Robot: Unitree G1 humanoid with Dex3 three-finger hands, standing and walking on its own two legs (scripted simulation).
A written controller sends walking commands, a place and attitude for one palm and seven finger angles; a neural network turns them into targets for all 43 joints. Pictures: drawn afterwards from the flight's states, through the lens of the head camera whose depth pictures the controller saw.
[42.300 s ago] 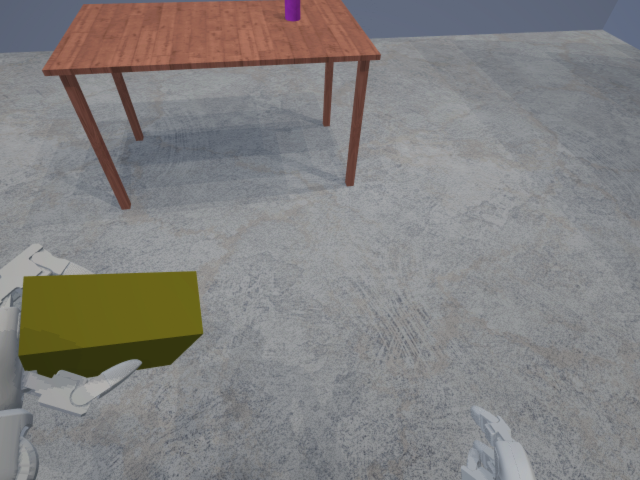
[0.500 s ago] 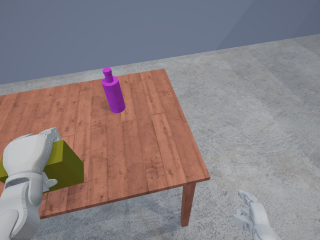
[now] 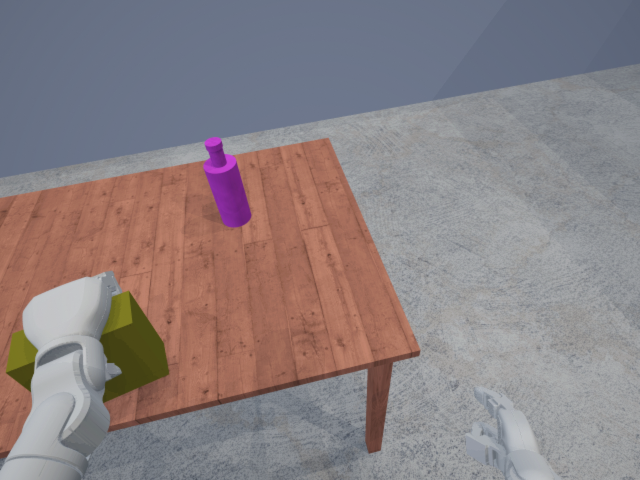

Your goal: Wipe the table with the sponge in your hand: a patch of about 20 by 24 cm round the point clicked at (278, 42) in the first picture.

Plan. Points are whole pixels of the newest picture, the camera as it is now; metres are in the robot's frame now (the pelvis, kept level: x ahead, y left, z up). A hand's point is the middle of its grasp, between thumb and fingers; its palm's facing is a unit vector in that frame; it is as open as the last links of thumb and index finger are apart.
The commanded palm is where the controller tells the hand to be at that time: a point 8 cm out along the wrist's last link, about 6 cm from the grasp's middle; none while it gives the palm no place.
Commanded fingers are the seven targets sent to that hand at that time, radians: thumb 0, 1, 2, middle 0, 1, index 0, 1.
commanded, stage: move the sponge above the wiping area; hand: left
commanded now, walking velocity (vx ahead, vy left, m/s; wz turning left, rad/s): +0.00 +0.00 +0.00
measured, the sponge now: (104, 363) +0.24 +0.34 +0.00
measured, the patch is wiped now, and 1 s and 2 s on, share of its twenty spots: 0.00 0.00 0.00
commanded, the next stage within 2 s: none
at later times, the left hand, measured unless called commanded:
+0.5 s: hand (110, 354) +0.25 +0.33 +0.01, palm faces -0.24 -0.09 -0.97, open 10.0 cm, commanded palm +0.25 +0.31 +0.08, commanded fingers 0.00 0.10 1.30 -1.20 -1.60 -1.20 -1.60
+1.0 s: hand (133, 348) +0.27 +0.31 +0.00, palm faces -0.18 -0.08 -0.98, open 10.0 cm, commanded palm +0.26 +0.31 +0.08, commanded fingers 0.00 0.10 1.30 -1.20 -1.60 -1.20 -1.60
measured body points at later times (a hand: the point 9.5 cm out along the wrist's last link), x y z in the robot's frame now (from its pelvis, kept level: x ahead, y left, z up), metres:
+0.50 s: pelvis +0.01 -0.01 +0.00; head +0.03 -0.04 +0.45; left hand +0.26 +0.33 +0.06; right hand +0.20 -0.26 -0.11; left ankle +0.05 +0.11 -0.73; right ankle -0.02 -0.11 -0.73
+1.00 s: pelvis +0.01 +0.01 +0.00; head +0.03 +0.00 +0.44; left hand +0.27 +0.31 +0.05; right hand +0.21 -0.22 -0.11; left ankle +0.05 +0.11 -0.73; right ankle -0.02 -0.11 -0.73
